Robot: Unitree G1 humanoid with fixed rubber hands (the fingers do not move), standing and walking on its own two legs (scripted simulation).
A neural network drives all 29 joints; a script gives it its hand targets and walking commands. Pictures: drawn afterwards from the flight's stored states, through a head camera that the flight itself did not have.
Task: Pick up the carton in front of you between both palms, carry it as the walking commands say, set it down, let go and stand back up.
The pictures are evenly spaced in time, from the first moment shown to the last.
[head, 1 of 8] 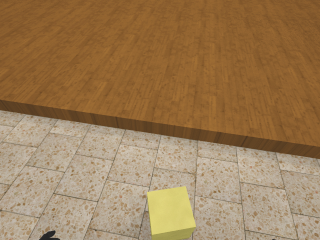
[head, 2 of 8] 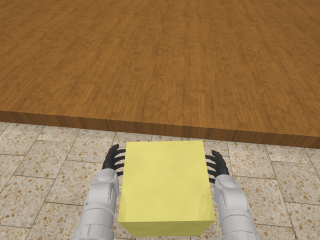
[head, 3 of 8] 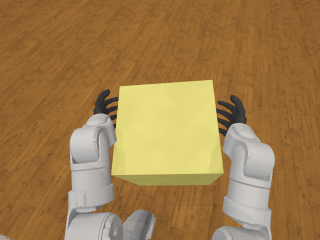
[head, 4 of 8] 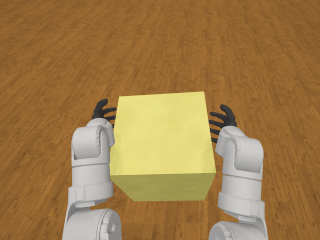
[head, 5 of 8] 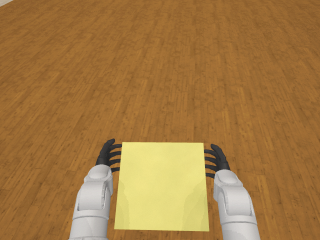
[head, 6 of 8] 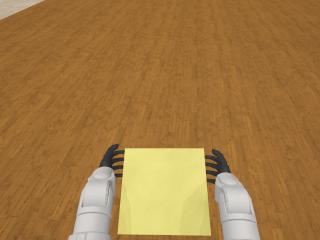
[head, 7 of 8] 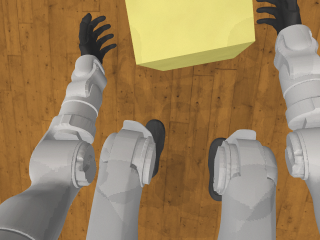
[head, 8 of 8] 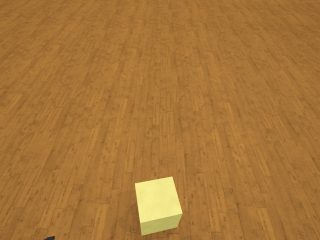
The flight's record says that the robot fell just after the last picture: no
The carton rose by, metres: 0.86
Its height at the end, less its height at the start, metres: +0.14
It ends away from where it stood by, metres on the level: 4.02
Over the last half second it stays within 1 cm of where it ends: yes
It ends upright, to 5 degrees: yes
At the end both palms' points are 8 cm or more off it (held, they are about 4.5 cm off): yes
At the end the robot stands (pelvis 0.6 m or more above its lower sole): yes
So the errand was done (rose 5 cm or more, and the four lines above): yes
